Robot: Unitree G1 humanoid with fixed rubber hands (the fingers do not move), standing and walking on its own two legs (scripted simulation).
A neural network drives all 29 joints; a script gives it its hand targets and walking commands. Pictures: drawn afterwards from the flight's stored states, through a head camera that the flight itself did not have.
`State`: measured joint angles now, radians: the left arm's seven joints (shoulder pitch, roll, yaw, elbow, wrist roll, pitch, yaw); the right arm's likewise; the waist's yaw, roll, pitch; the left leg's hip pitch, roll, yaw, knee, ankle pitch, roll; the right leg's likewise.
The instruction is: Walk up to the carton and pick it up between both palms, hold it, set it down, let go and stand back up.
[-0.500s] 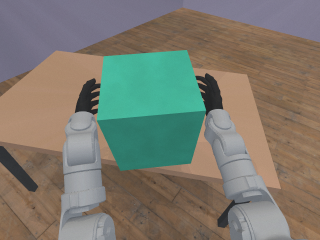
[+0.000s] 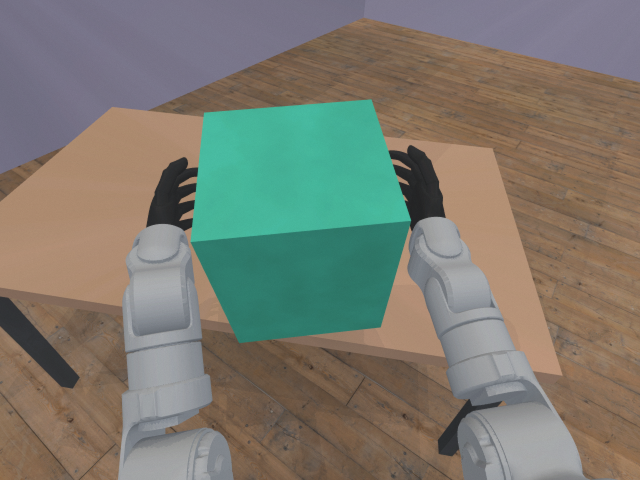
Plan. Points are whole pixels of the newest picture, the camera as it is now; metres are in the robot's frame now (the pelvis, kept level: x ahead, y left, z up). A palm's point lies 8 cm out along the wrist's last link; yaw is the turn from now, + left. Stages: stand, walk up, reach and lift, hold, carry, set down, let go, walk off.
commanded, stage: hold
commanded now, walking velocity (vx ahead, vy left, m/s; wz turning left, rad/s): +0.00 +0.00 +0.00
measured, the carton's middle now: (300, 229) +0.40 +0.01 +0.12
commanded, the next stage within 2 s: none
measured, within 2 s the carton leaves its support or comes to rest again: neither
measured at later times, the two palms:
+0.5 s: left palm (174, 223) +0.36 +0.16 +0.17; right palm (426, 212) +0.36 -0.14 +0.17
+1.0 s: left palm (168, 227) +0.36 +0.16 +0.17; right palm (422, 215) +0.36 -0.14 +0.17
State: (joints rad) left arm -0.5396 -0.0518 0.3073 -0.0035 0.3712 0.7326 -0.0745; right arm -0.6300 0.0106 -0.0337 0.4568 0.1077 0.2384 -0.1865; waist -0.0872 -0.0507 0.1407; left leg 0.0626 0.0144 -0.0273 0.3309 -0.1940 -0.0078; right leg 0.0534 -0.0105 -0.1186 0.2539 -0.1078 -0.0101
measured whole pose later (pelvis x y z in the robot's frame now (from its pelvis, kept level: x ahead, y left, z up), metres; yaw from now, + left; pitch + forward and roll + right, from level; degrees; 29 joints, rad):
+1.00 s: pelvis +0.00 +0.00 +0.00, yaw +0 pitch -11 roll -1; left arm -0.56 -0.05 0.32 0.02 0.38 0.74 -0.08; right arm -0.64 0.02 -0.06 0.49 0.09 0.23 -0.18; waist -0.08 -0.06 0.14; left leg 0.06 0.01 -0.02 0.32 -0.18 0.00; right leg 0.04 -0.02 -0.11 0.26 -0.10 -0.01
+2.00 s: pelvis +0.00 +0.00 +0.00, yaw +0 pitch -11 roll -1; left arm -0.54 -0.06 0.31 0.02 0.38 0.73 -0.07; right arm -0.62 0.02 -0.05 0.50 0.11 0.22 -0.18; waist -0.09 -0.06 0.13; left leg 0.06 0.01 -0.02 0.33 -0.20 -0.01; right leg 0.05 -0.01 -0.11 0.25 -0.11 -0.01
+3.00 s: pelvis +0.00 +0.00 +0.00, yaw +0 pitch -11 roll -1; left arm -0.54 -0.05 0.31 0.03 0.38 0.72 -0.08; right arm -0.62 0.02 -0.05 0.49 0.10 0.21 -0.18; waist -0.09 -0.06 0.13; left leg 0.06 0.01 -0.03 0.33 -0.20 -0.01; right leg 0.05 -0.01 -0.12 0.25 -0.11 -0.01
